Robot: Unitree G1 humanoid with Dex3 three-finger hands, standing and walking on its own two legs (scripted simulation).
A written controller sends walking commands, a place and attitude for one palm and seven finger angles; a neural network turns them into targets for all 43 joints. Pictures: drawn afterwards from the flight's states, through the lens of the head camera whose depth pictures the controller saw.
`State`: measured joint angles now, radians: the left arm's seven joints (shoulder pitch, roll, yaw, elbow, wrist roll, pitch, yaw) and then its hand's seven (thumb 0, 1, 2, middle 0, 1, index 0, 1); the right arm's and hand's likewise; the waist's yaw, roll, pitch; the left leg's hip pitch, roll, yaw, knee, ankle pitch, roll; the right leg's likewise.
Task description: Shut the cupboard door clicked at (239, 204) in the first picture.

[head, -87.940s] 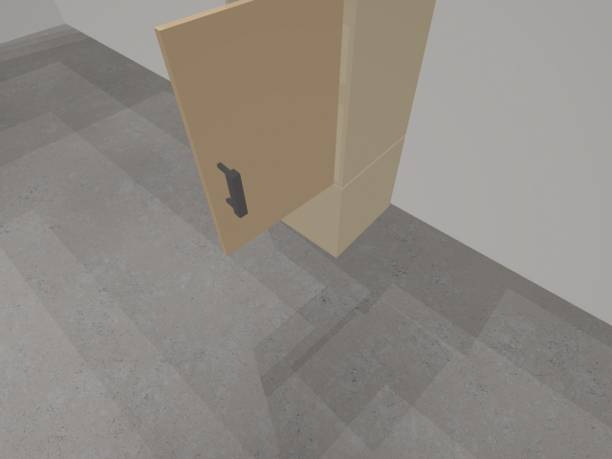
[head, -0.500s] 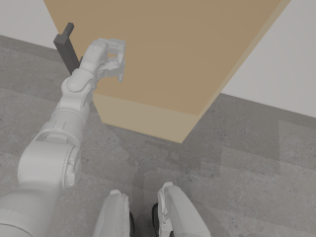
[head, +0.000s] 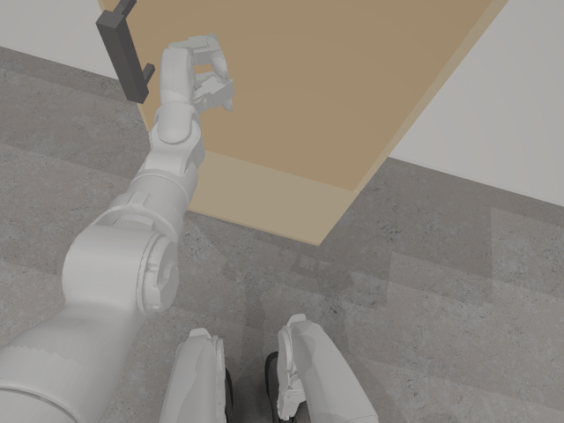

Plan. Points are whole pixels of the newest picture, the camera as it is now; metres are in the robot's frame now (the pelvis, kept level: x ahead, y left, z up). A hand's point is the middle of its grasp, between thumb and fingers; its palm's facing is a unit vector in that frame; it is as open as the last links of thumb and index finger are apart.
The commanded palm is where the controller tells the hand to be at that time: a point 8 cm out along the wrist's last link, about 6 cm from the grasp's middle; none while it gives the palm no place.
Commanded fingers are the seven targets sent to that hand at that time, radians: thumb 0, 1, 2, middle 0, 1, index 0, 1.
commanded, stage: pull the fist back off the door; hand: left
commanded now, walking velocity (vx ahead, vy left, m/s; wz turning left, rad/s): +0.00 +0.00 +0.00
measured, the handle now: (132, 51) +0.61 +0.14 +0.07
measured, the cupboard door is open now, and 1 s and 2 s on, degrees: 0 0 0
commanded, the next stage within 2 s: draw the hand back to the body in 0.68 s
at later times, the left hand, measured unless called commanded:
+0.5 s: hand (236, 101) +0.52 +0.01 +0.08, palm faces -0.04 -1.00 -0.01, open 3.1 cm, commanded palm +0.48 +0.06 +0.08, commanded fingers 0.00 0.90 0.90 -1.30 -1.50 -1.30 -1.50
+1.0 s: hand (214, 124) +0.46 +0.04 +0.11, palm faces +0.00 -1.00 -0.06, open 3.1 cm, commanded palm +0.42 +0.10 +0.13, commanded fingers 0.00 0.90 0.90 -1.30 -1.50 -1.30 -1.50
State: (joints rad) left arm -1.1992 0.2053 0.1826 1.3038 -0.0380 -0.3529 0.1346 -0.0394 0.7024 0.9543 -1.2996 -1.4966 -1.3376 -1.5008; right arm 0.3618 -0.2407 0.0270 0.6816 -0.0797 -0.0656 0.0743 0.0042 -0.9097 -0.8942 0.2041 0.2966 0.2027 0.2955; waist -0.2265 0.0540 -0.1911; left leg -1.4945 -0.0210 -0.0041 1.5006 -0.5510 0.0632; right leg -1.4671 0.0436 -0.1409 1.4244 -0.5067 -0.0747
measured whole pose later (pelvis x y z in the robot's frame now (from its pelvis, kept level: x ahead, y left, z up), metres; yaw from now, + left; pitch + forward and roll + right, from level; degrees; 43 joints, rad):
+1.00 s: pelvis +0.05 -0.02 +0.07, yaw +1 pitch +22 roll +1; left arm -0.45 0.05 -0.02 0.68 -0.03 -0.48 0.18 0.02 0.90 0.90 -1.30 -1.50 -1.30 -1.50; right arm 0.25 -0.22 -0.02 0.56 -0.01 0.10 0.08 0.01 -0.91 -0.89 0.20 0.30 0.20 0.30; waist -0.06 0.04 -0.17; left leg -1.03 -0.03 0.05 1.19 -0.54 0.03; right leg -1.06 0.06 -0.05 1.20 -0.52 -0.09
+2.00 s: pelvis +0.08 +0.03 +0.18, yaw +2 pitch -3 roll -2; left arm 0.45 0.37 0.30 -0.41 -0.08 -0.02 0.11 0.02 0.90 0.90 -0.44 -0.55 -0.44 -0.56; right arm 0.21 -0.22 0.04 0.58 0.02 -0.03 -0.05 0.01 -0.91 -0.89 0.21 0.30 0.20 0.30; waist 0.07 0.09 -0.02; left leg -0.11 -0.08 0.01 0.45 -0.28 0.09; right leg -0.10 0.03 -0.03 0.40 -0.24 -0.01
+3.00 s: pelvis +0.04 +0.03 +0.17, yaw -1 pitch +0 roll -1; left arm 0.55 0.43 0.41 -0.43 -0.07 -0.15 0.14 0.01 0.89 0.90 -0.21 -0.30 -0.21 -0.30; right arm 0.20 -0.24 -0.02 0.54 0.03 0.05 -0.09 0.01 -0.91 -0.89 0.20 0.30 0.20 0.30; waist -0.02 0.03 -0.03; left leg -0.29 -0.06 0.07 0.54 -0.27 0.09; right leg -0.31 0.04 0.01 0.53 -0.23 -0.02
